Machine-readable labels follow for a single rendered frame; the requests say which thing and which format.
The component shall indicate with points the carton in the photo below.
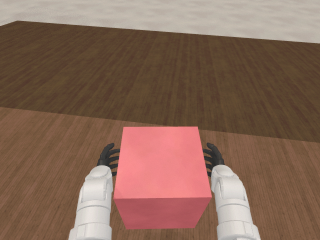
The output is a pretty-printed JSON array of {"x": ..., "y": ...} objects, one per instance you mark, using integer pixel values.
[{"x": 162, "y": 180}]

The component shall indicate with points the robot right forearm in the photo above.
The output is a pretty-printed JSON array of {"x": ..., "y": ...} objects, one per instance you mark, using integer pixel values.
[{"x": 232, "y": 206}]

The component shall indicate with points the robot left forearm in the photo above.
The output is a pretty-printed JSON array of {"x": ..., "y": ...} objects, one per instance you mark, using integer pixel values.
[{"x": 92, "y": 220}]

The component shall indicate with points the left robot hand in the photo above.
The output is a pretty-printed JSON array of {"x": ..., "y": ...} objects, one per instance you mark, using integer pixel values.
[{"x": 105, "y": 158}]

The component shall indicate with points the right robot hand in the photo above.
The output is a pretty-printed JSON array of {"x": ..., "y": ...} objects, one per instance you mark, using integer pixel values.
[{"x": 215, "y": 159}]

